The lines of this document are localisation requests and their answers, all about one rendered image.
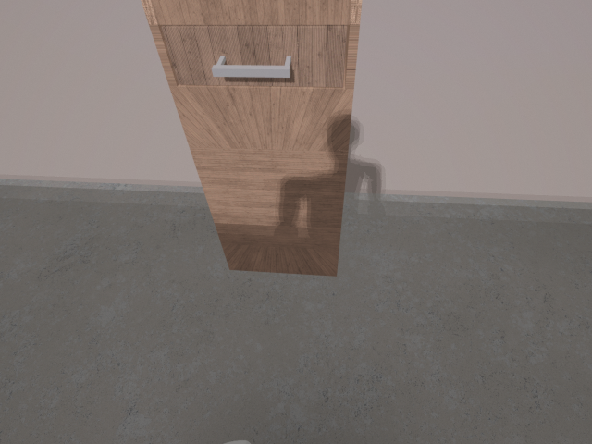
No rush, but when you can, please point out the drawer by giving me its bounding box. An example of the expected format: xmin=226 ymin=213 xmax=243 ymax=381
xmin=161 ymin=25 xmax=347 ymax=87

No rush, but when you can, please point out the handle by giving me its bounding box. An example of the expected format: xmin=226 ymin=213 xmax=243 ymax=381
xmin=212 ymin=55 xmax=291 ymax=78

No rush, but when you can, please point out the cabinet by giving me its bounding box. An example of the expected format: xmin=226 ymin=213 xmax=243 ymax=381
xmin=141 ymin=0 xmax=363 ymax=277

